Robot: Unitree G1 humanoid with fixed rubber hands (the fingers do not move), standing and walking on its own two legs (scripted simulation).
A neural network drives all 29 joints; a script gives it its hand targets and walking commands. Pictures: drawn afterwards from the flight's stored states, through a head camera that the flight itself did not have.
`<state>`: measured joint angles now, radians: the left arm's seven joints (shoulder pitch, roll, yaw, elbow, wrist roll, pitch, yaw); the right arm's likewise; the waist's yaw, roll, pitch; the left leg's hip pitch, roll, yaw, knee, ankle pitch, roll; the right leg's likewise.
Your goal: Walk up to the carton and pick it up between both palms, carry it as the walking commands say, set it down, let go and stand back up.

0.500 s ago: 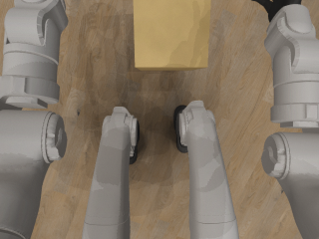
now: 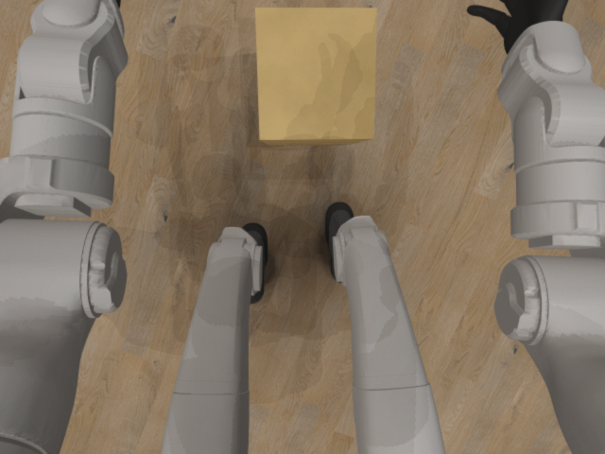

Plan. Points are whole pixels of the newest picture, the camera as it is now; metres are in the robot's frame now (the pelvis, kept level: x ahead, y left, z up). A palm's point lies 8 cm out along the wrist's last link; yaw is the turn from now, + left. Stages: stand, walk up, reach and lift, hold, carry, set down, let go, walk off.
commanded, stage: let go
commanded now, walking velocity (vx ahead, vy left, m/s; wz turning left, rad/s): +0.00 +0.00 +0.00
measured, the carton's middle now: (312, 89) +0.52 -0.05 -0.51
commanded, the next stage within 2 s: stand in 1.24 s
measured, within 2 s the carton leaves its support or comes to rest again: neither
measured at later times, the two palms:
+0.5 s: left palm out of the picture +0.38 +0.20 +0.01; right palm out of the picture +0.31 -0.26 +0.01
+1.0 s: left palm out of the picture +0.30 +0.23 +0.07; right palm out of the picture +0.25 -0.26 +0.07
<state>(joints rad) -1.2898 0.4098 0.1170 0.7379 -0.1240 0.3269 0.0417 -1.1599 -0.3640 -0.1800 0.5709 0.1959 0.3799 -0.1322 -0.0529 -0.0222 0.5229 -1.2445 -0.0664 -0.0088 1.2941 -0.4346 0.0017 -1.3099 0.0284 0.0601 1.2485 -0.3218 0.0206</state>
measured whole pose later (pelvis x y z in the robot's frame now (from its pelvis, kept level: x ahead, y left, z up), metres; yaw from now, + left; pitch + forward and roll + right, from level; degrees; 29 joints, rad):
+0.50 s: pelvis +0.05 -0.01 +0.08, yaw -1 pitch +9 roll +1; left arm -0.28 0.24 0.12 0.40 -0.02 0.21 0.00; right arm -0.15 -0.28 -0.07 0.31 0.11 0.25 0.02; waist -0.05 -0.02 0.25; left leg -0.69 -0.05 -0.02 0.93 -0.40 0.00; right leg -0.77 0.03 0.06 0.92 -0.31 0.01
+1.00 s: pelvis +0.11 -0.01 +0.13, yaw -1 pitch -7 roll +1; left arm 0.19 0.22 0.12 0.41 0.00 0.10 -0.06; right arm 0.26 -0.26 -0.03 0.31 0.07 0.14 0.08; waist -0.05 -0.02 0.20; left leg -0.06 -0.04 -0.04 0.53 -0.33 0.00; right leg -0.16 0.03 0.06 0.57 -0.28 -0.01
